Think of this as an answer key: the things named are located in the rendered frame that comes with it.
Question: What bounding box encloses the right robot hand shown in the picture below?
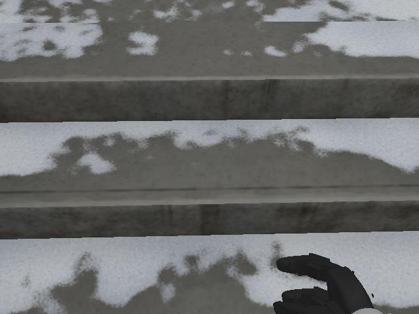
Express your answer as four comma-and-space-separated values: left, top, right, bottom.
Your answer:
273, 253, 374, 314

